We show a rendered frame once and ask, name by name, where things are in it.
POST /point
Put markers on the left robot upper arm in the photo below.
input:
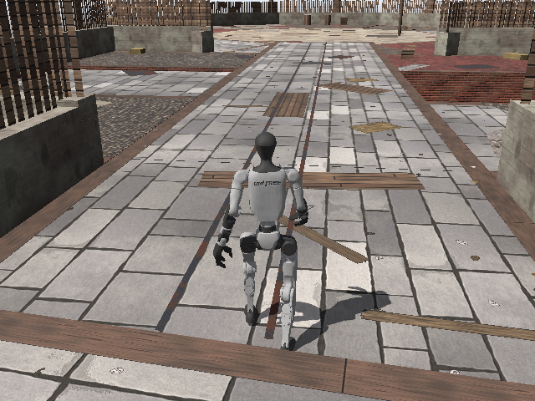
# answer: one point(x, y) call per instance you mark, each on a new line
point(236, 192)

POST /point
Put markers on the left robot hand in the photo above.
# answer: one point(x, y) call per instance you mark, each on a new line
point(217, 253)

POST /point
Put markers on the right robot forearm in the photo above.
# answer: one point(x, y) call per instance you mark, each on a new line
point(304, 213)

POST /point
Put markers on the right robot hand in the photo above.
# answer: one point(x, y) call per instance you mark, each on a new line
point(298, 223)

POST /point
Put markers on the left robot forearm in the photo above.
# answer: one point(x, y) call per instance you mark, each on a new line
point(226, 230)

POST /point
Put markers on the right robot upper arm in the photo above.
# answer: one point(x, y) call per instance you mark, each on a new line
point(293, 177)

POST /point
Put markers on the left robot thigh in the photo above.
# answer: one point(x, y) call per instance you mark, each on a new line
point(248, 244)

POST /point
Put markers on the robot left shin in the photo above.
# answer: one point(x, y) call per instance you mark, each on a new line
point(249, 287)

